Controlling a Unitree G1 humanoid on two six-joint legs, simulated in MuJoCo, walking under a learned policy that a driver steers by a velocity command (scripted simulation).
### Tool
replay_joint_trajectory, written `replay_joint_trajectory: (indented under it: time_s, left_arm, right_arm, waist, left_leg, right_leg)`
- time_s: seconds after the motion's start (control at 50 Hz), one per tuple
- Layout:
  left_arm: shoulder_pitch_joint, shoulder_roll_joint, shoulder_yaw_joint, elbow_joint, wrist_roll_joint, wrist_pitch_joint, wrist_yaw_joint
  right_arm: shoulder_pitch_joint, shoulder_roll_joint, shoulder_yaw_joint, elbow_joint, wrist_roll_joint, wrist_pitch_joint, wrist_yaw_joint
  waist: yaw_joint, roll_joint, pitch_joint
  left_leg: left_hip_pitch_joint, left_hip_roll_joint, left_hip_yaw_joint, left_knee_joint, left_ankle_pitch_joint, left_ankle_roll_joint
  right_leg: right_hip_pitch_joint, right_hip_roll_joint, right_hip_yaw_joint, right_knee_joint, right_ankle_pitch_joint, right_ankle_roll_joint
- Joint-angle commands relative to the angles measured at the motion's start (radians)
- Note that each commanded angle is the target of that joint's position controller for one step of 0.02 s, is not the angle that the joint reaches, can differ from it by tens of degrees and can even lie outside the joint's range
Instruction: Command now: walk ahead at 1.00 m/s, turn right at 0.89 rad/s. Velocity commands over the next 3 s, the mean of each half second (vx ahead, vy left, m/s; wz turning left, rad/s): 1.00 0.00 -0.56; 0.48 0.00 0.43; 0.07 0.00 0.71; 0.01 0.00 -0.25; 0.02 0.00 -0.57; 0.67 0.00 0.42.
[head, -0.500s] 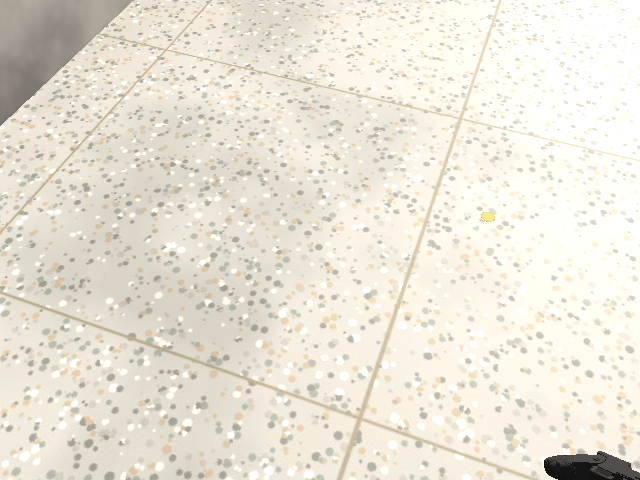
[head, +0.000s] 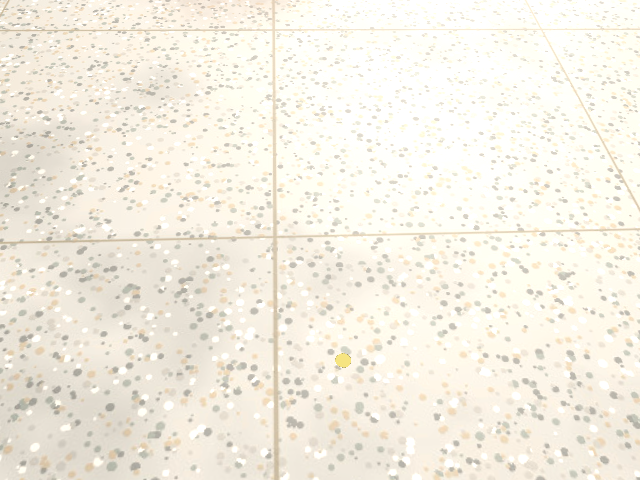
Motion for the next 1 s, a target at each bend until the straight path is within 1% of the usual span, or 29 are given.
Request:
replay_joint_trajectory:
  time_s: [0.02, 0.04, 0.08, 0.14, 0.2, 0.24, 0.28, 0.3, 0.32, 0.34, 0.36, 0.38, 0.4, 0.42, 0.48, 0.54, 0.58, 0.62, 0.66, 0.7, 0.72, 0.74, 0.76, 0.78, 0.8, 0.82, 0.86, 0.94, 1.0]
  left_arm:
    - [0.094, 0.135, 0.037, -0.035, -0.001, -0.026, 0.025]
    - [0.079, 0.116, 0.027, -0.035, -0.006, -0.04, 0.027]
    - [0.074, 0.134, 0.029, -0.049, -0.015, -0.065, 0.02]
    - [0.103, 0.142, 0.039, -0.052, -0.017, -0.076, 0.012]
    - [0.185, 0.13, 0.04, -0.03, -0.033, -0.084, 0.001]
    - [0.203, 0.132, 0.038, -0.017, -0.026, -0.084, 0.01]
    - [0.194, 0.179, 0.045, -0.014, -0.013, -0.085, 0.022]
    - [0.173, 0.21, 0.05, -0.014, 0.003, -0.083, 0.023]
    - [0.108, 0.208, 0.048, -0.025, 0.014, -0.082, 0.022]
    - [0.086, 0.102, 0.02, -0.055, 0.024, -0.09, 0.025]
    - [0.254, -0.014, -0.012, -0.097, -0.04, -0.097, 0.009]
    - [0.184, 0.058, -0.018, -0.068, -0.009, -0.087, 0.024]
    - [0.061, 0.082, -0.014, -0.08, 0.002, -0.082, 0.016]
    - [-0.005, 0.074, -0.019, -0.102, 0.009, -0.081, 0.007]
    - [-0.055, 0.016, -0.04, -0.149, 0.028, -0.057, -0.022]
    - [-0.174, 0.017, -0.057, -0.211, 0.033, -0.05, -0.033]
    - [-0.27, 0.0, -0.077, -0.256, 0.041, -0.067, -0.04]
    - [-0.319, -0.052, -0.1, -0.26, 0.028, -0.087, -0.052]
    - [-0.285, -0.012, -0.088, -0.241, 0.025, -0.088, -0.037]
    - [-0.142, 0.052, -0.064, -0.188, 0.043, -0.092, -0.005]
    - [-0.021, 0.079, -0.052, -0.152, 0.051, -0.097, 0.01]
    - [0.085, 0.14, -0.035, -0.129, 0.069, -0.104, 0.026]
    - [0.142, 0.195, -0.02, -0.152, 0.092, -0.102, 0.023]
    - [0.149, 0.146, -0.02, -0.171, 0.026, -0.083, 0.012]
    - [0.044, 0.096, -0.025, -0.193, 0.003, -0.073, 0.018]
    - [-0.025, 0.03, -0.038, -0.192, 0.0, -0.067, 0.026]
    - [-0.052, -0.002, -0.046, -0.17, 0.001, -0.061, 0.052]
    - [-0.1, 0.022, -0.029, -0.164, 0.002, -0.069, 0.053]
    - [-0.162, 0.02, -0.024, -0.17, 0.004, -0.069, 0.047]
  right_arm:
    - [-0.046, -0.151, -0.017, -0.147, -0.029, -0.021, 0.004]
    - [-0.04, -0.143, -0.012, -0.147, -0.039, 0.006, 0.007]
    - [-0.108, -0.128, -0.002, -0.187, -0.039, 0.034, 0.015]
    - [-0.268, -0.089, 0.019, -0.253, -0.01, 0.032, 0.032]
    - [-0.319, -0.082, 0.021, -0.266, 0.005, 0.024, 0.037]
    - [-0.336, -0.106, 0.012, -0.273, 0.002, 0.018, 0.035]
    - [-0.226, -0.167, -0.018, -0.243, -0.001, 0.013, 0.021]
    - [-0.083, -0.209, -0.039, -0.204, 0.009, 0.01, 0.01]
    - [0.124, -0.243, -0.059, -0.15, 0.013, 0.011, -0.007]
    - [0.345, -0.311, -0.081, -0.111, -0.011, 0.012, -0.027]
    - [0.27, -0.389, -0.101, -0.095, -0.026, 0.013, -0.009]
    - [0.154, -0.284, -0.096, -0.124, -0.018, 0.02, 0.01]
    - [0.102, -0.202, -0.079, -0.124, -0.009, 0.016, 0.017]
    - [0.103, -0.164, -0.071, -0.095, -0.015, 0.014, 0.02]
    - [0.169, -0.118, -0.052, -0.01, -0.002, -0.007, 0.018]
    - [0.192, -0.149, -0.055, 0.018, 0.021, -0.026, 0.022]
    - [0.178, -0.138, -0.048, 0.029, 0.033, -0.026, 0.027]
    - [0.234, -0.165, -0.055, 0.054, 0.05, -0.032, 0.029]
    - [0.258, -0.218, -0.069, 0.074, 0.053, -0.03, 0.029]
    - [0.256, -0.244, -0.076, 0.075, 0.056, -0.018, 0.019]
    - [0.229, -0.256, -0.08, 0.064, 0.068, -0.008, 0.012]
    - [0.226, -0.212, -0.074, 0.033, 0.075, -0.002, 0.006]
    - [0.365, -0.056, -0.049, 0.007, 0.099, 0.014, -0.011]
    - [0.394, -0.15, -0.069, 0.004, 0.097, 0.039, -0.032]
    - [0.323, -0.178, -0.08, -0.007, 0.077, 0.051, -0.031]
    - [0.265, -0.169, -0.081, -0.014, 0.053, 0.063, -0.022]
    - [0.221, -0.127, -0.082, -0.021, 0.022, 0.099, 0.004]
    - [0.167, -0.074, -0.082, -0.081, 0.012, 0.153, 0.019]
    - [0.1, -0.068, -0.074, -0.128, 0.015, 0.165, 0.043]
  waist:
    - [-0.051, 0.15, -0.006]
    - [-0.08, 0.147, 0.019]
    - [-0.079, 0.113, 0.048]
    - [-0.014, 0.046, 0.064]
    - [0.062, -0.003, 0.015]
    - [0.073, -0.019, 0.002]
    - [0.015, -0.047, -0.084]
    - [-0.065, -0.062, -0.167]
    - [-0.192, -0.06, -0.246]
    - [-0.268, 0.055, -0.369]
    - [-0.093, 0.47, -0.466]
    - [-0.102, 0.234, -0.307]
    - [-0.114, 0.068, -0.19]
    - [-0.103, -0.017, -0.111]
    - [-0.045, 0.067, -0.033]
    - [-0.032, 0.072, 0.045]
    - [-0.019, 0.053, 0.099]
    - [-0.052, 0.054, 0.066]
    - [-0.039, 0.081, 0.018]
    - [0.021, 0.102, -0.075]
    - [0.089, 0.111, -0.131]
    - [0.114, 0.073, -0.226]
    - [0.05, -0.181, -0.453]
    - [0.057, -0.113, -0.636]
    - [0.035, -0.105, -0.554]
    - [0.012, -0.09, -0.397]
    - [-0.029, -0.116, -0.205]
    - [-0.098, -0.113, -0.153]
    - [-0.125, -0.14, -0.13]
  left_leg:
    - [-0.474, 0.079, -0.093, -0.063, -0.006, -0.02]
    - [-0.418, 0.101, -0.082, -0.127, -0.012, -0.04]
    - [-0.345, 0.125, -0.037, -0.315, 0.014, -0.067]
    - [-0.251, 0.102, 0.017, -0.639, 0.313, -0.067]
    - [-0.174, 0.059, 0.053, -0.827, 0.531, -0.018]
    - [-0.179, 0.04, 0.048, -0.917, 0.513, 0.013]
    - [-0.08, -0.022, 0.058, -0.942, 0.372, 0.044]
    - [0.05, -0.04, 0.056, -0.934, 0.276, 0.063]
    - [0.269, 0.005, 0.038, -0.92, 0.224, 0.078]
    - [0.501, 0.188, -0.176, -0.879, -0.103, 0.096]
    - [0.676, 0.418, -0.855, -1.149, -0.305, 0.234]
    - [0.584, 0.386, -0.87, -1.193, -0.416, 0.251]
    - [0.45, 0.343, -0.669, -1.181, -0.313, 0.243]
    - [0.323, 0.297, -0.541, -1.193, -0.171, 0.228]
    - [0.172, 0.216, -0.35, -1.253, -0.023, 0.19]
    - [0.114, 0.194, -0.221, -1.357, 0.093, 0.194]
    - [0.029, 0.124, -0.105, -1.358, 0.502, 0.183]
    - [-0.044, 0.095, -0.057, -1.358, 0.779, 0.16]
    - [0.063, 0.103, -0.073, -1.289, 0.897, 0.139]
    - [0.139, 0.079, -0.09, -1.06, 1.03, 0.094]
    - [0.108, 0.049, -0.087, -0.858, 0.969, 0.064]
    - [-0.014, -0.004, -0.082, -0.606, 0.653, 0.044]
    - [-0.227, -0.123, 0.003, -0.128, -0.3, 0.016]
    - [-0.268, -0.094, -0.085, 0.015, -0.318, 0.031]
    - [-0.319, -0.044, -0.077, -0.022, -0.21, 0.026]
    - [-0.37, -0.006, -0.046, -0.096, -0.146, 0.014]
    - [-0.346, 0.023, -0.026, -0.153, -0.103, -0.018]
    - [-0.29, 0.053, 0.0, -0.249, -0.02, -0.02]
    - [-0.18, 0.077, 0.03, -0.491, 0.211, 0.012]
  right_leg:
    - [0.312, -0.345, 0.694, -0.456, -0.014, -0.173]
    - [0.201, -0.305, 0.626, -0.47, 0.027, -0.16]
    - [0.054, -0.238, 0.528, -0.508, 0.083, -0.146]
    - [0.013, -0.164, 0.434, -0.518, 0.238, -0.084]
    - [0.162, -0.195, 0.413, -0.515, 0.44, -0.028]
    - [0.314, -0.233, 0.411, -0.468, 0.571, -0.004]
    - [0.453, -0.264, 0.404, -0.301, 0.884, 0.034]
    - [0.471, -0.268, 0.391, -0.128, 0.973, 0.054]
    - [0.356, -0.236, 0.359, 0.114, 0.891, 0.07]
    - [0.165, -0.186, 0.298, 0.484, 0.548, 0.075]
    - [-0.17, -0.019, 0.237, 0.763, -0.174, 0.129]
    - [-0.322, -0.119, 0.244, 0.806, -0.124, 0.105]
    - [-0.33, -0.165, 0.237, 0.76, -0.041, 0.11]
    - [-0.309, -0.189, 0.228, 0.698, -0.025, 0.11]
    - [-0.288, -0.225, 0.244, 0.585, -0.053, 0.123]
    - [-0.366, -0.244, 0.205, 0.427, 0.031, 0.147]
    - [-0.265, -0.261, 0.092, 0.165, 0.166, 0.173]
    - [-0.009, -0.191, 0.027, -0.028, 0.355, 0.179]
    - [0.08, -0.153, 0.04, -0.104, 0.409, 0.169]
    - [0.243, -0.112, 0.055, -0.15, 0.384, 0.147]
    - [0.378, -0.158, 0.091, -0.206, 0.469, 0.139]
    - [0.565, -0.322, 0.194, -0.15, 0.773, 0.127]
    - [0.838, -0.734, 0.473, 0.012, 1.454, 0.005]
    - [0.878, -0.754, 0.533, 0.021, 1.535, -0.04]
    - [0.756, -0.686, 0.449, -0.065, 1.262, -0.031]
    - [0.621, -0.609, 0.367, -0.131, 1.037, 0.003]
    - [0.383, -0.54, 0.245, -0.244, 0.879, 0.024]
    - [0.182, -0.562, 0.118, -0.345, 0.714, 0.0]
    - [0.087, -0.51, -0.038, -0.349, 0.527, 0.066]
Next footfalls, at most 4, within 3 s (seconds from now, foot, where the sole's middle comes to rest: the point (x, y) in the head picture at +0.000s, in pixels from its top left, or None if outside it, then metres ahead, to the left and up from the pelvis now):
0.32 left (266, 449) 0.54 0.14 -0.74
0.74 right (401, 318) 0.87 -0.15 -0.74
1.16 left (301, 288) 0.95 0.09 -0.74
1.60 right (380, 289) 0.96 -0.10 -0.74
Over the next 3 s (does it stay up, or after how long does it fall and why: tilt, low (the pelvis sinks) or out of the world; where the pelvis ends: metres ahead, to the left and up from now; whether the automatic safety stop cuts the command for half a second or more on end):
stays up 1.02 0.00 0.01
